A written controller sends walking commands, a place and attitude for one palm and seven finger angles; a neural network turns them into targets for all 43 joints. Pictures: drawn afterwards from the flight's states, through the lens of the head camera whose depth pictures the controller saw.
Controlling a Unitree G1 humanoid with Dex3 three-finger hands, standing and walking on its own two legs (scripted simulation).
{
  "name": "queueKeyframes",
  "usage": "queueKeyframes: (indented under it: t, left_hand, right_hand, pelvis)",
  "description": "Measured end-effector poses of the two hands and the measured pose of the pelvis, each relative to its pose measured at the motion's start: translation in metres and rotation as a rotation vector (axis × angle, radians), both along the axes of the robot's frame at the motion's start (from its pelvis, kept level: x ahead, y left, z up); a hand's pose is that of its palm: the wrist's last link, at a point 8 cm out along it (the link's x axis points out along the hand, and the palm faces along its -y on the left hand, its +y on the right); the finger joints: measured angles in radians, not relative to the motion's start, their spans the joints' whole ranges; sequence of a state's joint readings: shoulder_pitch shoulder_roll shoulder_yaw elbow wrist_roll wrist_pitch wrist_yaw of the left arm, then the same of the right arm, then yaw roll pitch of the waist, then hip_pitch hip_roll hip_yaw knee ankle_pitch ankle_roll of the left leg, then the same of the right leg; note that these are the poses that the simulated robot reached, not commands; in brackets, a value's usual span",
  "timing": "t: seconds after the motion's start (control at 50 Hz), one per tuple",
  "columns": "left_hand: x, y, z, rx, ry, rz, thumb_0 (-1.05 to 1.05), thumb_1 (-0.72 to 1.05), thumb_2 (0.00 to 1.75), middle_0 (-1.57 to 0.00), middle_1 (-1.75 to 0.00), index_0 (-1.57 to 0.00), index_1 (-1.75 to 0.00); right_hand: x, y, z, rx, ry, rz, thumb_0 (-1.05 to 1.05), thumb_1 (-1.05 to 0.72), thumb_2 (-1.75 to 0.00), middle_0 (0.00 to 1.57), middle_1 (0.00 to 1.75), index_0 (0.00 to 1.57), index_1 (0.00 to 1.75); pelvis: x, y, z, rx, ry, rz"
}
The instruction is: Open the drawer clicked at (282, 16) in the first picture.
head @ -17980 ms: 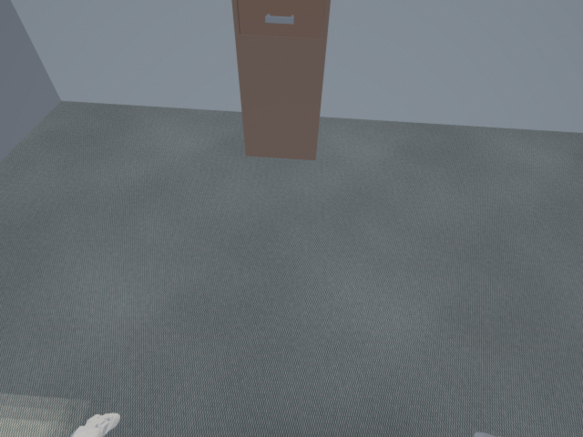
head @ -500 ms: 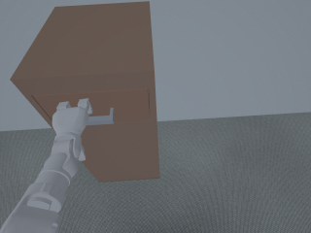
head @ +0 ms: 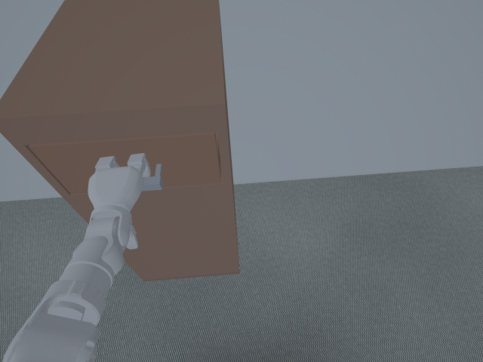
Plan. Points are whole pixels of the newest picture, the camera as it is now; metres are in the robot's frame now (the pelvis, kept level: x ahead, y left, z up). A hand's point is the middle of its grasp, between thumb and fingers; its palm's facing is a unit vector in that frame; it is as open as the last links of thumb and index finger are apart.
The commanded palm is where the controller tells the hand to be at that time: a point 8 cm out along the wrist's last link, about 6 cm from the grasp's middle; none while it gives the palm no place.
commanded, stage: lower the fingers behind the handle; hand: left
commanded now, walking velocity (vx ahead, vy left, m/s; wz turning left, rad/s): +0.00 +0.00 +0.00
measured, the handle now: (134, 177) +0.46 +0.23 -0.01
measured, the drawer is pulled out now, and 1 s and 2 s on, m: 0.00 0.00 0.01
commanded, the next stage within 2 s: close the thumb around the handle in 0.88 s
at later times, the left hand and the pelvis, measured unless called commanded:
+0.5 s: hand (131, 208) +0.40 +0.23 -0.02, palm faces +0.00 -0.02 -1.00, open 13.9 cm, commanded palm +0.37 +0.23 +0.03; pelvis -0.01 +0.01 -0.02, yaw +0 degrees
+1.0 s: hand (131, 209) +0.40 +0.23 -0.03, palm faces +0.00 -0.04 -1.00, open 13.9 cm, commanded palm +0.37 +0.24 +0.03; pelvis -0.01 +0.02 -0.02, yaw -1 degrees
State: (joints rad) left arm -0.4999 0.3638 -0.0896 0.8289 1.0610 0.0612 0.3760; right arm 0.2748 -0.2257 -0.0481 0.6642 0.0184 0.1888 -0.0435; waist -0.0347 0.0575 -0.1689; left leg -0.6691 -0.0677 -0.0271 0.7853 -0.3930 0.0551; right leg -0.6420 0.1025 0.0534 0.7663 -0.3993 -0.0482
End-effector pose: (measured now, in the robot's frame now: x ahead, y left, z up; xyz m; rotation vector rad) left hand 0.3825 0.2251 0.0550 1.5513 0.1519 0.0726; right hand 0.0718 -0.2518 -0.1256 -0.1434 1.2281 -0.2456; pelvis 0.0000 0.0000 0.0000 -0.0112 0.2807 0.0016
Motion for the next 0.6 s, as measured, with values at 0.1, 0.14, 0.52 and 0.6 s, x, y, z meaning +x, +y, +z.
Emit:
queueKeyframes:
  t: [0.1,0.14,0.52,0.6]
  left_hand:
    - [0.001,0.002,-0.005,-0.02,0.029,-0.019,0.0,-0.48,0.3,-0.29,-1.19,-0.32,-1.2]
    - [0.001,0.003,-0.009,-0.014,0.035,-0.033,0.0,-0.48,0.3,-0.29,-1.19,-0.32,-1.2]
    - [-0.002,0.002,-0.025,0.0,-0.05,-0.032,0.0,-0.48,0.3,-0.26,-1.19,-0.31,-1.19]
    - [-0.001,0.002,-0.025,-0.012,-0.025,-0.026,0.0,-0.48,0.3,-0.25,-1.19,-0.31,-1.19]
  right_hand:
    - [-0.008,-0.007,0.004,-0.03,0.011,-0.012,0.01,-0.91,-0.9,0.2,0.3,0.21,0.3]
    - [-0.009,-0.011,0.005,-0.043,0.01,-0.015,0.01,-0.91,-0.9,0.2,0.3,0.21,0.3]
    - [-0.008,-0.002,-0.008,-0.029,-0.002,-0.003,0.01,-0.91,-0.9,0.2,0.3,0.2,0.3]
    - [-0.011,0.004,-0.007,-0.024,-0.004,-0.006,0.01,-0.91,-0.9,0.2,0.3,0.21,0.3]
  pelvis:
    - [0.0,-0.003,0.0,-0.003,-0.002,0.008]
    - [-0.001,-0.003,-0.001,-0.006,0.004,0.008]
    - [-0.008,0.007,-0.015,-0.015,0.047,0.0]
    - [-0.009,0.009,-0.014,-0.017,0.041,-0.001]
